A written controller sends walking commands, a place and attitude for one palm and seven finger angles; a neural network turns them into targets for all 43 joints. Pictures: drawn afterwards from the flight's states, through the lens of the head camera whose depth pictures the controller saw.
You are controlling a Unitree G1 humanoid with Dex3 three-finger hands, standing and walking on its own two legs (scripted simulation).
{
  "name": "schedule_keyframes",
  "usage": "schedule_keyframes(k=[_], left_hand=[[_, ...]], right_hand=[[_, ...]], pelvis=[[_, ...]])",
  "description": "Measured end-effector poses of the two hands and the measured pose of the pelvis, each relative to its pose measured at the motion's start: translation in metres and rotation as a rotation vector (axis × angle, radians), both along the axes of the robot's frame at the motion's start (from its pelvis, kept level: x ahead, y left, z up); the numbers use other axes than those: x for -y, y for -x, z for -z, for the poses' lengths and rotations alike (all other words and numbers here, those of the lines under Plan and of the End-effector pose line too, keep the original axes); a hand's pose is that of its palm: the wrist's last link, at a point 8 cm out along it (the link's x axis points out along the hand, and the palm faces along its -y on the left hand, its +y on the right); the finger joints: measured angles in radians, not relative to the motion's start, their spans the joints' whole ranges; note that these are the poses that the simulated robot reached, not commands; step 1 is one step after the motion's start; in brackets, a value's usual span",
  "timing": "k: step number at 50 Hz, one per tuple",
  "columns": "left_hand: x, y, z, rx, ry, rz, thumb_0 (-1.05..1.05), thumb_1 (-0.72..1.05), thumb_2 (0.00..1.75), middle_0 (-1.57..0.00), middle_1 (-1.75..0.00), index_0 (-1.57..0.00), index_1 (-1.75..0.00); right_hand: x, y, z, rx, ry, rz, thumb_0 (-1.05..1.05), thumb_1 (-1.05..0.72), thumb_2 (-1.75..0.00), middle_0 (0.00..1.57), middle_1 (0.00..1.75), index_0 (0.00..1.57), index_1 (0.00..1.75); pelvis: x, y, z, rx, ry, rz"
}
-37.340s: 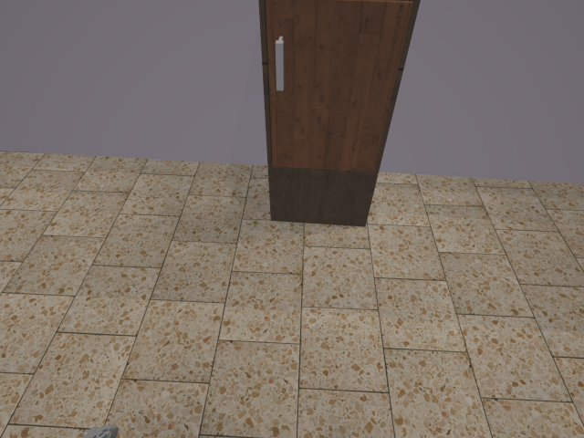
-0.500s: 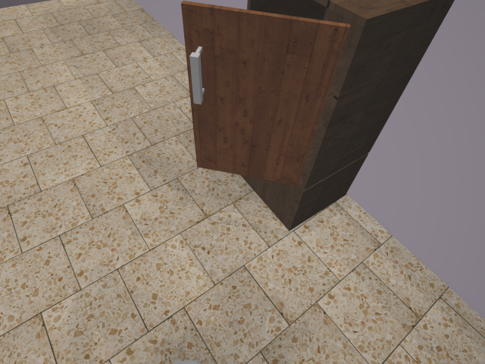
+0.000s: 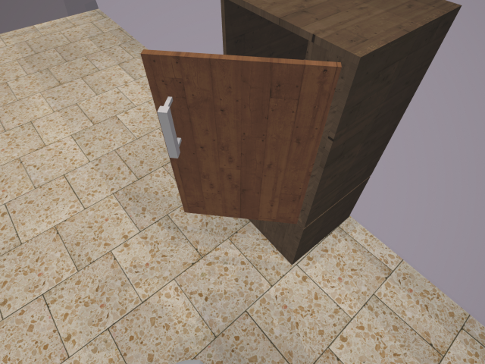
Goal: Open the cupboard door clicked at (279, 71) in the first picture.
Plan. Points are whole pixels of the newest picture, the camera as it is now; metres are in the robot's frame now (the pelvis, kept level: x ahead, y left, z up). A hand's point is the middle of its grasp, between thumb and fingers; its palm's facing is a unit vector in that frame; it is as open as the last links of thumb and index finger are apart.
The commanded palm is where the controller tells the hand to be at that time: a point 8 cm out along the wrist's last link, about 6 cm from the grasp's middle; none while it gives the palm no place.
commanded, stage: come to a stop and stand still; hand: left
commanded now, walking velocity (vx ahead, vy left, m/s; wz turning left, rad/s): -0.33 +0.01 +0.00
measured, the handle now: (172, 128) +0.62 +0.20 +0.00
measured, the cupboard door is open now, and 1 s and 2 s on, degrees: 44 44 44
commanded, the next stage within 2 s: look again from close up in 1.12 s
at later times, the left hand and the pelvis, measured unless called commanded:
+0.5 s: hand out of the picture +0.11 +0.21 -0.17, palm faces +0.02 -0.96 -0.28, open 7.4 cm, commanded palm none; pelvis +0.05 +0.00 -0.01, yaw -1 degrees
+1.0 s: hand out of the picture +0.09 +0.22 -0.17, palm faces -0.06 -0.97 -0.24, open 7.3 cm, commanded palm none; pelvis +0.04 +0.03 -0.01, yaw -4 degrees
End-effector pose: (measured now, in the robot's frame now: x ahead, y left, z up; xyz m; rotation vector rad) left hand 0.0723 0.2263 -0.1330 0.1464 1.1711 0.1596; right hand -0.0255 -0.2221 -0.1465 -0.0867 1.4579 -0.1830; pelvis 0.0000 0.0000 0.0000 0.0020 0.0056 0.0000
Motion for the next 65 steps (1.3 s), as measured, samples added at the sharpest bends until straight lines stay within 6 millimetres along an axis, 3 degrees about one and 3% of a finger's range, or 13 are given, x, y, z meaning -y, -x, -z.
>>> schedule_keyframes(k=[4,9,13,17,24,29,37,48,56,65], left_hand=[[-0.019,0.004,0.007,-0.09,-0.004,-0.013,-0.01,0.94,0.9,-0.2,-0.3,-0.21,-0.3],[-0.038,0.003,0.023,-0.189,0.002,-0.033,0.0,0.93,0.9,-0.2,-0.29,-0.2,-0.3],[-0.046,-0.002,0.022,-0.228,-0.003,-0.029,0.0,0.92,0.9,-0.2,-0.29,-0.2,-0.3],[-0.047,-0.013,0.014,-0.22,-0.029,-0.016,0.01,0.91,0.9,-0.2,-0.29,-0.2,-0.3],[-0.034,-0.031,0.007,-0.112,-0.083,0.001,0.01,0.91,0.9,-0.2,-0.29,-0.2,-0.3],[-0.019,-0.031,0.005,-0.104,-0.053,0.019,0.01,0.91,0.9,-0.2,-0.29,-0.2,-0.3],[-0.007,-0.026,0.023,-0.109,0.014,0.026,0.01,0.91,0.9,-0.2,-0.29,-0.21,-0.3],[-0.035,-0.014,0.01,-0.137,-0.04,0.084,0.01,0.91,0.9,-0.2,-0.29,-0.21,-0.3],[-0.043,-0.005,0.001,-0.167,-0.067,0.077,0.01,0.91,0.9,-0.2,-0.29,-0.2,-0.3],[-0.026,0.003,0.003,-0.207,-0.045,0.069,0.01,0.91,0.9,-0.2,-0.29,-0.2,-0.3]], right_hand=[[-0.008,-0.058,-0.005,0.093,0.031,-0.029,0.01,-0.93,-0.9,0.2,0.3,0.19,0.3],[-0.018,-0.111,-0.005,0.152,0.072,-0.05,0.01,-0.94,-0.9,0.2,0.3,0.2,0.3],[-0.024,-0.141,-0.009,0.188,0.079,-0.066,0.01,-0.93,-0.9,0.2,0.3,0.2,0.3],[-0.017,-0.154,-0.01,0.218,0.079,-0.062,0.0,-0.92,-0.9,0.2,0.3,0.2,0.3],[0.019,-0.147,0.006,0.201,0.072,-0.04,0.0,-0.91,-0.9,0.21,0.3,0.2,0.3],[0.029,-0.134,-0.001,0.16,0.088,-0.024,0.0,-0.91,-0.9,0.2,0.3,0.2,0.3],[0.01,-0.105,-0.008,0.133,0.091,-0.032,0.0,-0.91,-0.9,0.2,0.3,0.19,0.3],[-0.021,-0.08,0.0,0.175,0.043,-0.007,0.0,-0.94,-0.9,0.2,0.3,0.2,0.3],[-0.026,-0.068,0.004,0.127,0.009,-0.018,0.01,-0.93,-0.9,0.2,0.3,0.2,0.3],[-0.019,-0.069,0.004,0.1,0.004,-0.019,0.0,-0.92,-0.9,0.2,0.3,0.2,0.3]], pelvis=[[-0.012,-0.025,0.0,0.0,0.005,0.015],[-0.029,-0.051,0.007,0.0,0.012,0.023],[-0.031,-0.056,0.006,-0.015,0.007,0.034],[-0.025,-0.053,0.002,-0.021,0.019,0.037],[-0.005,-0.049,0.013,-0.011,-0.005,0.023],[-0.004,-0.047,0.006,-0.002,-0.003,0.022],[-0.01,-0.046,0.007,-0.003,0.024,0.034],[-0.029,-0.044,0.006,0.013,0.009,0.061],[-0.029,-0.044,0.002,0.007,-0.007,0.065],[-0.02,-0.048,0.0,0.007,-0.012,0.067]])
